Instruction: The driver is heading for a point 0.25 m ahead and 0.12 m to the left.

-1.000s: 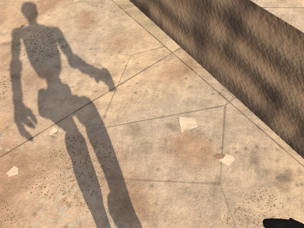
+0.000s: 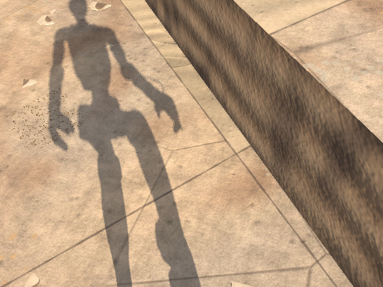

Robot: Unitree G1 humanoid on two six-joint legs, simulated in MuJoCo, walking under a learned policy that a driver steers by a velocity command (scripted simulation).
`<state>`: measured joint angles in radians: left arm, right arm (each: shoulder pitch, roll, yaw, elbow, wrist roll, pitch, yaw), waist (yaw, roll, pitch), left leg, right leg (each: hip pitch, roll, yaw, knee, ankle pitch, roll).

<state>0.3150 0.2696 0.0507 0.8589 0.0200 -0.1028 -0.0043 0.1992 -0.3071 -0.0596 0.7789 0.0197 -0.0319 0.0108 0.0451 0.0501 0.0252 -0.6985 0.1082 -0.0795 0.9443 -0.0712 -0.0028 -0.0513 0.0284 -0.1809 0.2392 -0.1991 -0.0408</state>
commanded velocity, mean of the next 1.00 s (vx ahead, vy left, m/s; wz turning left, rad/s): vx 0.15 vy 0.00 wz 0.15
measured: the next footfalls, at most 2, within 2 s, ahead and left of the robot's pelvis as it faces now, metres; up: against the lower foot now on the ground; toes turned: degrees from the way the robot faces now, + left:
left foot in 0.20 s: +0.29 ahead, +0.15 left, +0.00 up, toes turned +8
right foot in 0.60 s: +0.31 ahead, -0.09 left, +0.00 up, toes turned +7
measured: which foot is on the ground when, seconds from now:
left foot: up 0.00-0.18, down 0.20-1.00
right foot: down 0.00-0.20, up 0.22-0.58, down 0.60-1.00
